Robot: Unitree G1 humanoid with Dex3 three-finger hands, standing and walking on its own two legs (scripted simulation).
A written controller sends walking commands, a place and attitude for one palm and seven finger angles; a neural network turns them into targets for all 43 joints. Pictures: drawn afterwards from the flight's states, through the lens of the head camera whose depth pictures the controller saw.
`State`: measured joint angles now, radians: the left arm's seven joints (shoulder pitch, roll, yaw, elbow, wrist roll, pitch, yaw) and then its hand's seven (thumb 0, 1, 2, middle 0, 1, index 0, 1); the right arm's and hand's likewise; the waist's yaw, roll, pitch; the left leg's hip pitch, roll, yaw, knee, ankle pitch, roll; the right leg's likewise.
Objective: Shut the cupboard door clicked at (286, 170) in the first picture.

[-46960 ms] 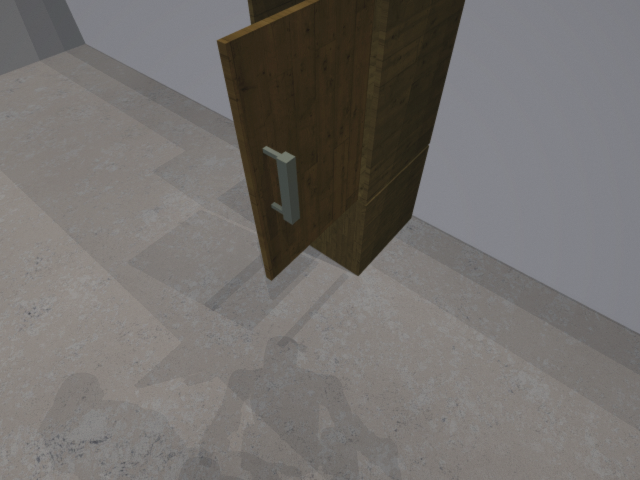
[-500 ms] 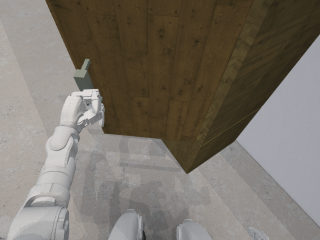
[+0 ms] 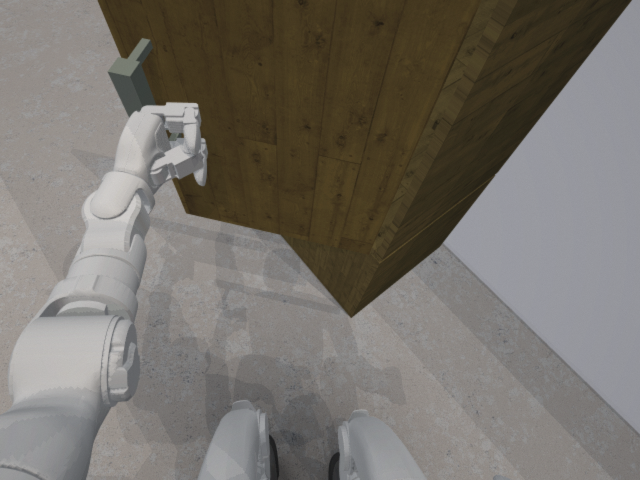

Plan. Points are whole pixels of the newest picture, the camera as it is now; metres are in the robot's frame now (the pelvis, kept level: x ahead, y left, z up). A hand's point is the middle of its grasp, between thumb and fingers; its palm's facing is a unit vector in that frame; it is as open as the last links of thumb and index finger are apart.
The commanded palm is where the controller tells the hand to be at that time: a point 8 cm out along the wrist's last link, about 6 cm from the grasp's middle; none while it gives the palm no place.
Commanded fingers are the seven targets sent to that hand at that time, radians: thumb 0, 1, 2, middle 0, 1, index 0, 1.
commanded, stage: push the door shut along its arc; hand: left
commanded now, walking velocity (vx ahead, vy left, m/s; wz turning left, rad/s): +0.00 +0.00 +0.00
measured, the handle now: (154, 110) +0.57 +0.19 +0.07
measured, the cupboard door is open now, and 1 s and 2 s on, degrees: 39 27 23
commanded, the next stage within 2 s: pull the fist back off the door in 0.88 s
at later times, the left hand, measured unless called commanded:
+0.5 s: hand (232, 119) +0.54 +0.09 +0.08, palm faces -0.35 -0.94 -0.02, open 3.0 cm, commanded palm +0.55 +0.13 +0.08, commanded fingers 0.00 0.90 0.90 -1.30 -1.50 -1.30 -1.50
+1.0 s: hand (250, 106) +0.57 +0.07 +0.08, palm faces -0.43 -0.90 -0.02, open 3.5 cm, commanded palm +0.59 +0.08 +0.08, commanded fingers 0.00 0.90 0.90 -1.30 -1.50 -1.30 -1.50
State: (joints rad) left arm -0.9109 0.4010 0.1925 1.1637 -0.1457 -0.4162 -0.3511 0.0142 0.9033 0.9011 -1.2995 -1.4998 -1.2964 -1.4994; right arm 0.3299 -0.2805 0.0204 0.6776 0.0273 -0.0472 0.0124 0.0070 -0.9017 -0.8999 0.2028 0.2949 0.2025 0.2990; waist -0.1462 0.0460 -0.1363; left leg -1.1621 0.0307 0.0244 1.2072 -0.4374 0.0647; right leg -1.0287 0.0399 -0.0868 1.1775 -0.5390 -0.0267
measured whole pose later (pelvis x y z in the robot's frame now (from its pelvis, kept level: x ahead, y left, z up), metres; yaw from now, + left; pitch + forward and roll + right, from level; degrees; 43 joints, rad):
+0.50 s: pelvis +0.01 -0.01 -0.01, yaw -2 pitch +26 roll -4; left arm -1.08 0.49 0.26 1.23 -0.10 -0.32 -0.44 0.00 0.89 0.91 -1.30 -1.50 -1.30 -1.50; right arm 0.36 -0.28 0.03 0.66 0.02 -0.03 0.02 0.01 -0.90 -0.90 0.20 0.29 0.20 0.30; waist -0.20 0.07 -0.14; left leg -1.25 0.06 0.02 1.26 -0.48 0.05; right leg -1.12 0.07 -0.08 1.23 -0.57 -0.04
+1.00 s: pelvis +0.00 -0.02 -0.03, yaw -1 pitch +29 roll -5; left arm -1.32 0.54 0.15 1.30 -0.09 -0.20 -0.47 0.02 1.01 1.01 -1.30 -1.50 -1.30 -1.50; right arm 0.32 -0.29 0.03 0.74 -0.01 -0.12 -0.02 0.00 -0.90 -0.90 0.20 0.29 0.20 0.30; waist -0.23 0.06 -0.13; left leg -1.38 0.06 -0.02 1.35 -0.48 0.04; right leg -1.23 0.07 -0.12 1.31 -0.59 -0.06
